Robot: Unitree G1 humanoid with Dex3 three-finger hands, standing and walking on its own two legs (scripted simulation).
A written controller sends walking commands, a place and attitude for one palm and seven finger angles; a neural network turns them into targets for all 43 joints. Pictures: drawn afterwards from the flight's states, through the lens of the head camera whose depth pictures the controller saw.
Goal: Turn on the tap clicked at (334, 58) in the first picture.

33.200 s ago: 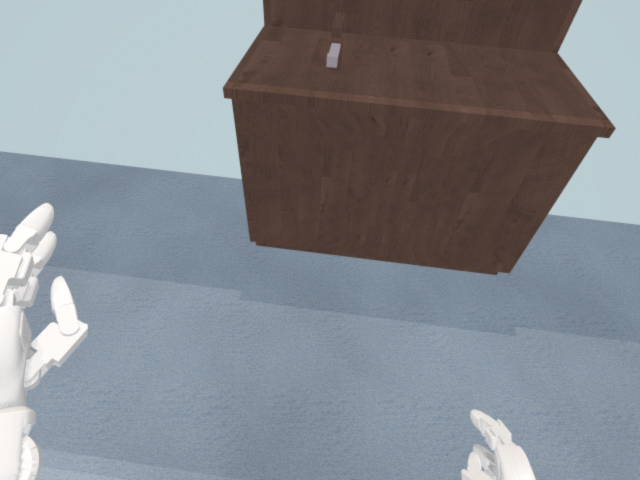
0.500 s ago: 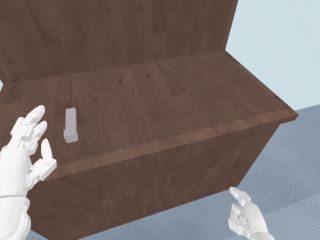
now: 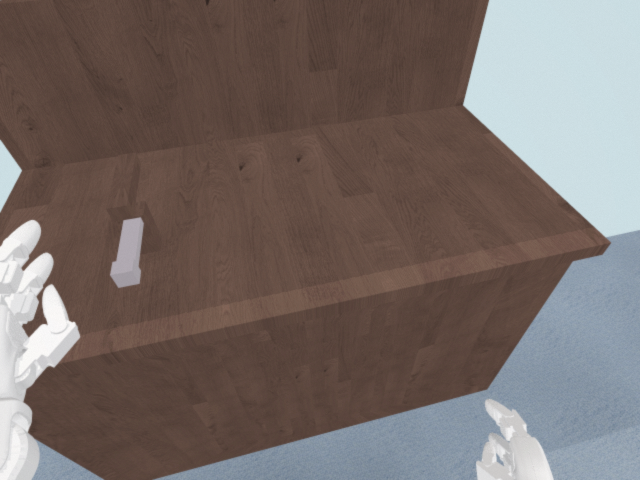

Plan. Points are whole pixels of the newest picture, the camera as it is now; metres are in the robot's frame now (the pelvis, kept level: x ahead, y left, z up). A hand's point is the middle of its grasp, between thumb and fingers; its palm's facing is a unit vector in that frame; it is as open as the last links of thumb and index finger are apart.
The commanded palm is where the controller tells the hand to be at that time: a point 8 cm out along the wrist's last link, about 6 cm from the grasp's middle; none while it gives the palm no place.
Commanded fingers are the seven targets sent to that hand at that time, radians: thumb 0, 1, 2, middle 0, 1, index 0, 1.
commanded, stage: turn the palm inward beside the body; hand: left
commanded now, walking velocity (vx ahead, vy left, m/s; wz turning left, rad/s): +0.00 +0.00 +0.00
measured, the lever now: (126, 272) +0.34 +0.32 +0.07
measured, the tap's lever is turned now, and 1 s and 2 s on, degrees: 0 0 0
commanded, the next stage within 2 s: reach beside the lever's end, fingers flat in 1.40 s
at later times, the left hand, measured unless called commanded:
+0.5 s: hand (77, 356) +0.19 +0.26 +0.14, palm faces +0.48 -0.86 -0.17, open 7.4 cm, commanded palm +0.13 +0.30 +0.16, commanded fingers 0.00 0.90 0.90 -0.20 -0.30 -0.20 -0.30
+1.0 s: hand (76, 371) +0.17 +0.26 +0.14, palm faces +0.51 -0.85 -0.12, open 7.4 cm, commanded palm +0.12 +0.30 +0.15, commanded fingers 0.00 0.90 0.90 -0.20 -0.30 -0.20 -0.30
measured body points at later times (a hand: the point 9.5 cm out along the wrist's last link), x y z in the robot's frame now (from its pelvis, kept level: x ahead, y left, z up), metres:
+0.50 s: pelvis +0.00 +0.02 +0.00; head -0.01 +0.00 +0.45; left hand +0.15 +0.30 +0.15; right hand +0.21 -0.18 -0.07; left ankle +0.03 +0.14 -0.72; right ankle +0.00 -0.06 -0.72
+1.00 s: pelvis +0.00 +0.02 +0.00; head -0.01 +0.00 +0.45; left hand +0.14 +0.30 +0.15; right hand +0.21 -0.18 -0.07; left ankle +0.03 +0.14 -0.72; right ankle +0.00 -0.06 -0.72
